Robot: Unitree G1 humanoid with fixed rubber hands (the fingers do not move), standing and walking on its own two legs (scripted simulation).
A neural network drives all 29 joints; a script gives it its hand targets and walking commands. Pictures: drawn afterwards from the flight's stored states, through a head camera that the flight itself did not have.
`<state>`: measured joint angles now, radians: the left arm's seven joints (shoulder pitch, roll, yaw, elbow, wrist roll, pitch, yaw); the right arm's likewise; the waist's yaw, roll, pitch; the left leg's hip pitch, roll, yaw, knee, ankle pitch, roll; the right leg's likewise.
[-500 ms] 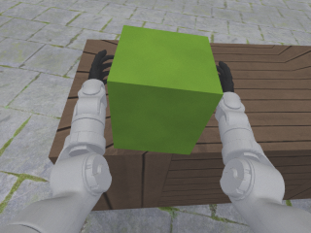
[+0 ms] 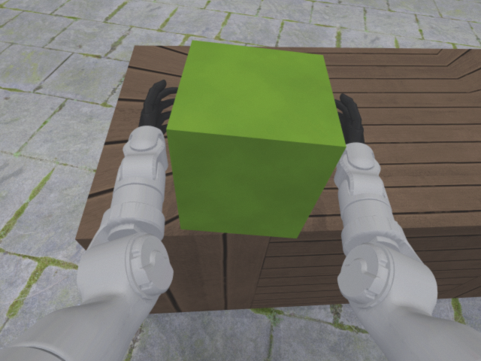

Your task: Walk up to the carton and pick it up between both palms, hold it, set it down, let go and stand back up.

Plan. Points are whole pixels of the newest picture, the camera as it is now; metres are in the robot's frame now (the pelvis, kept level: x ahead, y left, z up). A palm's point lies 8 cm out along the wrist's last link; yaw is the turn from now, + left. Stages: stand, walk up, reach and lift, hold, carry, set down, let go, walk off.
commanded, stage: set down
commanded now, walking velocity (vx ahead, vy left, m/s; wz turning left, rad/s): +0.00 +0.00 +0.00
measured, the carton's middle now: (248, 146) +0.47 +0.05 +0.06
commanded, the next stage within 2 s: none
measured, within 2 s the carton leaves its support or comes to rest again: rests again in 0.30 s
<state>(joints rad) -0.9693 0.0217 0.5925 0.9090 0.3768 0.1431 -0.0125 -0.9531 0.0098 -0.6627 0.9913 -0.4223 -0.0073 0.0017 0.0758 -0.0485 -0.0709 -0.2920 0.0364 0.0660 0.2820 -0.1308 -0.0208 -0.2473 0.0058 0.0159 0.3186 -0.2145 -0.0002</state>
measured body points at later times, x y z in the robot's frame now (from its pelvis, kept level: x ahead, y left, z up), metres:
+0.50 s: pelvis -0.01 +0.00 +0.00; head +0.05 +0.01 +0.45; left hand +0.44 +0.21 +0.10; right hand +0.46 -0.12 +0.11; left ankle -0.01 +0.13 -0.75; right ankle -0.04 -0.11 -0.75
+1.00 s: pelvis +0.00 +0.00 +0.00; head +0.05 +0.02 +0.45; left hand +0.43 +0.21 +0.10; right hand +0.46 -0.12 +0.11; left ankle -0.01 +0.13 -0.75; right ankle -0.04 -0.11 -0.75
